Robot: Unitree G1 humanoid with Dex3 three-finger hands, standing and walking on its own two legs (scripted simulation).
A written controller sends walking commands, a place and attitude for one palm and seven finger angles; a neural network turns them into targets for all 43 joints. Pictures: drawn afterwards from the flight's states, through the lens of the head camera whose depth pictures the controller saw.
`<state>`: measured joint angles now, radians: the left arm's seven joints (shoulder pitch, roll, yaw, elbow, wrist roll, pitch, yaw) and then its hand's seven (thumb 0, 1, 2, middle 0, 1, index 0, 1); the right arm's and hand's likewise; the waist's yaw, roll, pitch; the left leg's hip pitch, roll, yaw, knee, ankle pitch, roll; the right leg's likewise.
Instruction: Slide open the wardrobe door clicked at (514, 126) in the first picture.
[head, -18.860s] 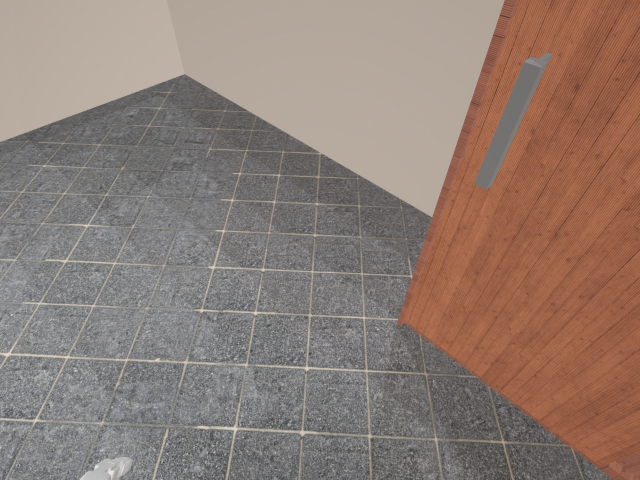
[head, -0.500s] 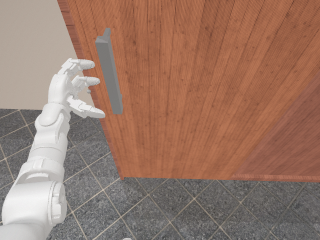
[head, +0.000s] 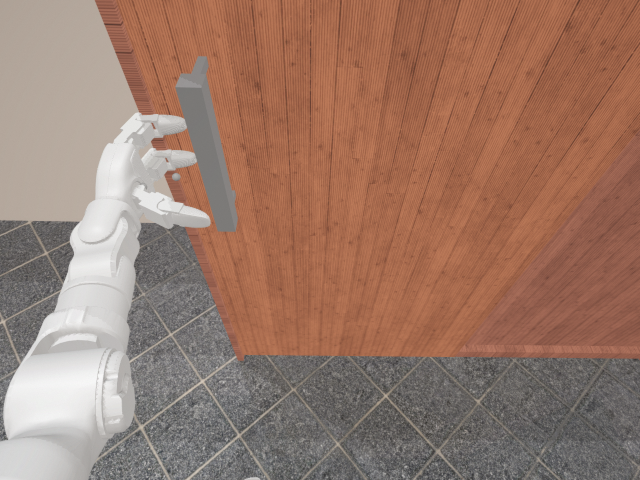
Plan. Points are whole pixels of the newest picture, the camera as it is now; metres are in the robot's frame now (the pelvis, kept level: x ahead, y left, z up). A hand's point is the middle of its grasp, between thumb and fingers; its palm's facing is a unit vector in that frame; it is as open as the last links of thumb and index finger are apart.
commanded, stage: feel for the door with the fingertips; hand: left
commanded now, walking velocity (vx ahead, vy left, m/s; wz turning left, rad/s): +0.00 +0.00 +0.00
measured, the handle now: (216, 154) +0.51 +0.13 +0.12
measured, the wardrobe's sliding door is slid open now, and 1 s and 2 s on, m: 0.00 0.00 0.00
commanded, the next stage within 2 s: slide the fingers in behind the handle in 0.22 s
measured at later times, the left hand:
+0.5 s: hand (183, 169) +0.47 +0.17 +0.13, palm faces -0.02 -1.00 +0.01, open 13.6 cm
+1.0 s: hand (200, 174) +0.47 +0.15 +0.12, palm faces -0.02 -1.00 +0.00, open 14.0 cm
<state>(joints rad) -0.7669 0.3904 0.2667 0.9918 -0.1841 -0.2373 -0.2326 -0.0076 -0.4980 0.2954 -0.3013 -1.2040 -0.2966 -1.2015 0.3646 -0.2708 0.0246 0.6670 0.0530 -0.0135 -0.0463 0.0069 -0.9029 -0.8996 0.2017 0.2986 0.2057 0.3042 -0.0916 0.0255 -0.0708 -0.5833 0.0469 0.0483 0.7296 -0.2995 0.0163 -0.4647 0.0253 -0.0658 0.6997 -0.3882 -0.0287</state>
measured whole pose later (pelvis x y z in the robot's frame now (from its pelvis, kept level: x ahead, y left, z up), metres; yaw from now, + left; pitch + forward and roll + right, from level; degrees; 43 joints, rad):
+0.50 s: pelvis +0.00 +0.00 +0.00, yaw +0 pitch +10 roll -2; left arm -0.85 0.39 0.27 1.07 -0.15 -0.26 -0.20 -0.01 -0.50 0.30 -0.37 -1.24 -0.35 -1.25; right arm 0.38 -0.26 0.02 0.67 0.04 -0.01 -0.03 0.01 -0.90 -0.90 0.20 0.30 0.21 0.30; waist -0.11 0.02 -0.08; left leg -0.63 0.04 0.05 0.76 -0.31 0.02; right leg -0.51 0.02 -0.07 0.72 -0.39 -0.02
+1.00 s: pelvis +0.00 +0.00 +0.00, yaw +0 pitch +10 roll -1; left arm -0.79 0.33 0.23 0.99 -0.15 -0.25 -0.15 -0.01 -0.50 0.30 -0.30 -1.21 -0.30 -1.20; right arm 0.35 -0.26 0.02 0.66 0.04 -0.02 -0.03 0.01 -0.90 -0.90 0.20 0.30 0.21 0.30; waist -0.10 0.03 -0.08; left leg -0.61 0.04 0.05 0.75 -0.31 0.02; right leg -0.49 0.02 -0.06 0.72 -0.40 -0.03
